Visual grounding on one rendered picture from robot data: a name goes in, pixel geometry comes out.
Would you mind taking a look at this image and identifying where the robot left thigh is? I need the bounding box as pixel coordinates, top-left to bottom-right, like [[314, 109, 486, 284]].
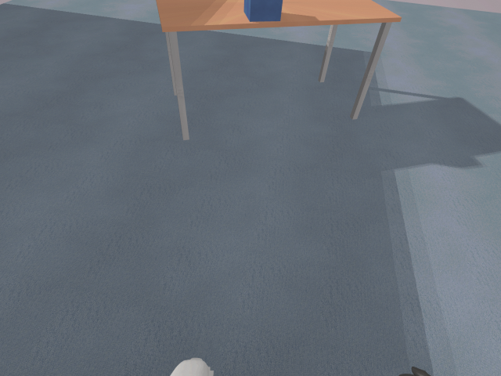
[[170, 360, 214, 376]]

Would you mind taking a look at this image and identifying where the table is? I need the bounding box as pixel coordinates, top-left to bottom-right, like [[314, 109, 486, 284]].
[[156, 0, 402, 140]]

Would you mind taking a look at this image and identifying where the carton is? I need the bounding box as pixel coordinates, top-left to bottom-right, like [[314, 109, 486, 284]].
[[244, 0, 283, 22]]

